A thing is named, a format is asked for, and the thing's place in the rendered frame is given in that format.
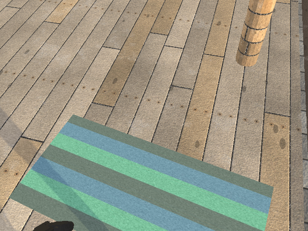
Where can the robot left hand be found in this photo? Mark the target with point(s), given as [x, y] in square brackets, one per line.
[64, 225]

